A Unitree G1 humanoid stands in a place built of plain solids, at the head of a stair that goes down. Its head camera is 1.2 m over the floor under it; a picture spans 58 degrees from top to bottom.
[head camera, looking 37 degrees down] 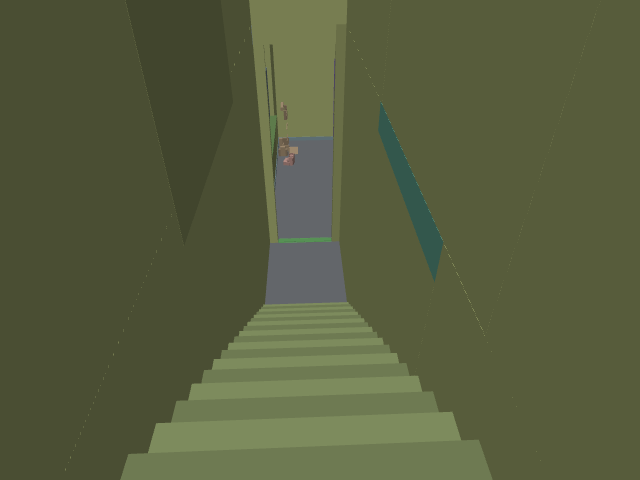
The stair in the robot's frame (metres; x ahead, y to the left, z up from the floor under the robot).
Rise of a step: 0.18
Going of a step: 0.23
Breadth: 1.35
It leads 2 degrees to the left of straight ahead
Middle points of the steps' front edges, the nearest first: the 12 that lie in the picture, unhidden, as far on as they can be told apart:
0.82 0.05 -0.37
1.04 0.06 -0.55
1.27 0.07 -0.74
1.50 0.08 -0.92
1.72 0.09 -1.11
1.95 0.10 -1.29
2.18 0.11 -1.48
2.40 0.12 -1.66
2.63 0.13 -1.85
2.85 0.14 -2.03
3.08 0.15 -2.22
3.31 0.15 -2.40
